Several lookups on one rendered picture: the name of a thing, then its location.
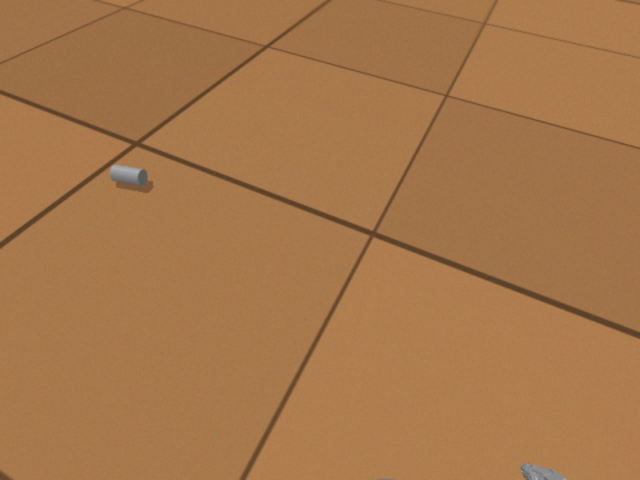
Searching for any right robot hand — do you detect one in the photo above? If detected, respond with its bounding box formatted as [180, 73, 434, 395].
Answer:
[521, 463, 567, 480]

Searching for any can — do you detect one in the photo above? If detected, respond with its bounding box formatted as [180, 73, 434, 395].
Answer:
[110, 164, 147, 186]

